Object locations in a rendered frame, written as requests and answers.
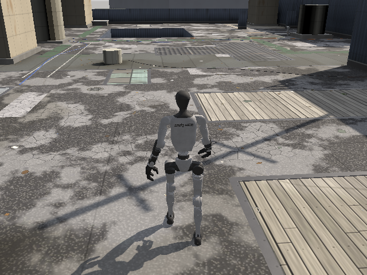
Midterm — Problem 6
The left robot hand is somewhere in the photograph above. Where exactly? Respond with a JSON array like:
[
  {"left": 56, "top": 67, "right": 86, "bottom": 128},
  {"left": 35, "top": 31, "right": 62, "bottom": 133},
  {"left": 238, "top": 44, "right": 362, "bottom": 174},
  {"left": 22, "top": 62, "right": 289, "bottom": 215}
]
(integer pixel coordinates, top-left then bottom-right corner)
[{"left": 146, "top": 165, "right": 158, "bottom": 181}]

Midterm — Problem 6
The right robot forearm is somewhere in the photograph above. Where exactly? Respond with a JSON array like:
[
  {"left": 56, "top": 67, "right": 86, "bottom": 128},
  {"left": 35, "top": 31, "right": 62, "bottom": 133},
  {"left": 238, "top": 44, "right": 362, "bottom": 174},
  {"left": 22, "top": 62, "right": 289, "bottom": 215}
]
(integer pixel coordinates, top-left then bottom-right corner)
[{"left": 204, "top": 137, "right": 212, "bottom": 152}]

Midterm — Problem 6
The robot left thigh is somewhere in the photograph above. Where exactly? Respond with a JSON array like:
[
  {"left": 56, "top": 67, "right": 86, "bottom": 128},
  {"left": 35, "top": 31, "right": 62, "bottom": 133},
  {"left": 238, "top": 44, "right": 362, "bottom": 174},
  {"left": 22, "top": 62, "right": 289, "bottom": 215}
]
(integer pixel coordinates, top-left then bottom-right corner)
[{"left": 165, "top": 159, "right": 176, "bottom": 193}]

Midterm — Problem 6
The right robot hand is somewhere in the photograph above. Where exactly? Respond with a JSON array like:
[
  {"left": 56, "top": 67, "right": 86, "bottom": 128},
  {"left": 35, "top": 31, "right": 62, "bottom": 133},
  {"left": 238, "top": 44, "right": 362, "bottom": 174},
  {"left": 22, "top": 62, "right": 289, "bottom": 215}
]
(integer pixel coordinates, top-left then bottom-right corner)
[{"left": 198, "top": 148, "right": 211, "bottom": 158}]

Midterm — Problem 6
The right robot upper arm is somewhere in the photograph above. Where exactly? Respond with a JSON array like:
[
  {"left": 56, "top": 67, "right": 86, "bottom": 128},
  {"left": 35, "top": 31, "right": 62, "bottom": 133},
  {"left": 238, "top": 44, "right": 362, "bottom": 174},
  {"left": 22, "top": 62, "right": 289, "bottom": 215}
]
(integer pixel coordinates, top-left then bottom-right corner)
[{"left": 195, "top": 115, "right": 210, "bottom": 145}]

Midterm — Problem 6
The left robot upper arm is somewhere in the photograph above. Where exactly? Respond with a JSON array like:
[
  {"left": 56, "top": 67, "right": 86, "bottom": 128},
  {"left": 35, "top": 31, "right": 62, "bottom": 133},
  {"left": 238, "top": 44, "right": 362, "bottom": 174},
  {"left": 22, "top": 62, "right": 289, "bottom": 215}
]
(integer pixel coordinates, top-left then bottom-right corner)
[{"left": 156, "top": 116, "right": 171, "bottom": 148}]

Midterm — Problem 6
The robot left shin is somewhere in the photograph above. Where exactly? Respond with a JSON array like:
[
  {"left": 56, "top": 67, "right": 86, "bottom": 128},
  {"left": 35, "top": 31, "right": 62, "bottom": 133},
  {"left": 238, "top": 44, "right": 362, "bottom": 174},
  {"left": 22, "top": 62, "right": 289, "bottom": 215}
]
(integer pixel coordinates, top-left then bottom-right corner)
[{"left": 166, "top": 183, "right": 174, "bottom": 217}]

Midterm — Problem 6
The left robot forearm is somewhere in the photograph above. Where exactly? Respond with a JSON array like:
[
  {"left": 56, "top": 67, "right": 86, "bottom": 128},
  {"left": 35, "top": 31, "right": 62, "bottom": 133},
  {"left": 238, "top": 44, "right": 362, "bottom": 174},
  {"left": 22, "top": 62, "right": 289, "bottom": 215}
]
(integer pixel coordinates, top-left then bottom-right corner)
[{"left": 147, "top": 140, "right": 161, "bottom": 167}]

